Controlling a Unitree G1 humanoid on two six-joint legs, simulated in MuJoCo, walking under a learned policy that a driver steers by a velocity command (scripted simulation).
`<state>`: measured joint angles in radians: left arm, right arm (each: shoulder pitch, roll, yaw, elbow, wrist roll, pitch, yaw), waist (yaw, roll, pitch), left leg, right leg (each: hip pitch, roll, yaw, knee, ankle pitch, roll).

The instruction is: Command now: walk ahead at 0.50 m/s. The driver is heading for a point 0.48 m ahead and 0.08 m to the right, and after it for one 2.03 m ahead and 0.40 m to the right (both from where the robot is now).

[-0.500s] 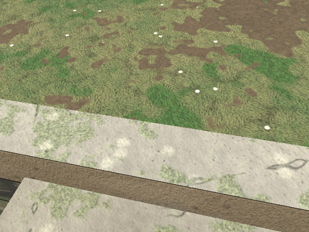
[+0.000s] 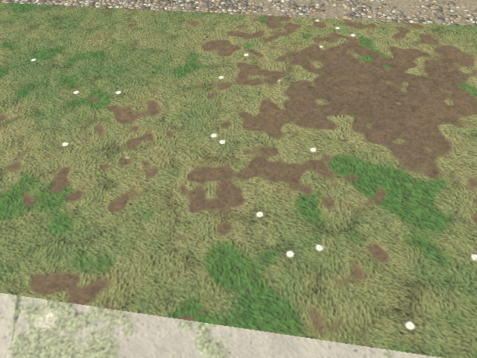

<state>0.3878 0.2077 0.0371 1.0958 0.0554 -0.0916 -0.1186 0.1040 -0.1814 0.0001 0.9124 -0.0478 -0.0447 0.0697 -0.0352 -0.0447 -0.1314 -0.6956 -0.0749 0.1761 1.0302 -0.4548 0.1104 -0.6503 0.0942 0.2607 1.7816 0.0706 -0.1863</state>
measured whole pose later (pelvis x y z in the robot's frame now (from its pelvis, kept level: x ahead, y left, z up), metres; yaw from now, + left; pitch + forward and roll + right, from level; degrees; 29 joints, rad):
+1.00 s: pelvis +0.43 -0.02 +0.24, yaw -1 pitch +3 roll -1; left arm 0.15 0.20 0.05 0.88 0.01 -0.07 -0.05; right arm 0.02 -0.19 -0.03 0.89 0.00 -0.07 0.03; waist 0.02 0.01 -0.04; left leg -0.50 0.01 0.05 0.57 -0.13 0.04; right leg -0.18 -0.01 -0.08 0.56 -0.44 0.00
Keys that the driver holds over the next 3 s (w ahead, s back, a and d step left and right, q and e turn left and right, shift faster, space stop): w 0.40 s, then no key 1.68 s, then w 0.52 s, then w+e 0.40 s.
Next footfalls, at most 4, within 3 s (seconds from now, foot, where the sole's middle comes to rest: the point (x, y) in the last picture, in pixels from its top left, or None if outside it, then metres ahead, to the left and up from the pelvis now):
0.34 right None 0.37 -0.14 -0.52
0.80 left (216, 309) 0.57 0.08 -0.52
2.84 right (277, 185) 0.96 -0.10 -0.52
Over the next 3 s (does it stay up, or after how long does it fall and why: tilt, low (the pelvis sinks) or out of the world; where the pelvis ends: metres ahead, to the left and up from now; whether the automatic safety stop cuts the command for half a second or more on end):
stays up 0.87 -0.03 0.25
